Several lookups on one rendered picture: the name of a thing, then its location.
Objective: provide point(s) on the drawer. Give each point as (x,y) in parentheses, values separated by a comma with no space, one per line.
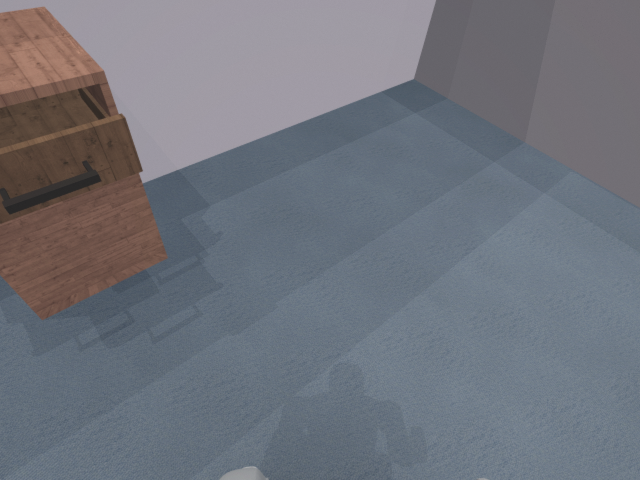
(45,141)

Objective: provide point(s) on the cabinet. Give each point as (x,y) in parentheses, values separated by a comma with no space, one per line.
(62,254)

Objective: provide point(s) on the handle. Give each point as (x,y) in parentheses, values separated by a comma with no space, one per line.
(52,191)

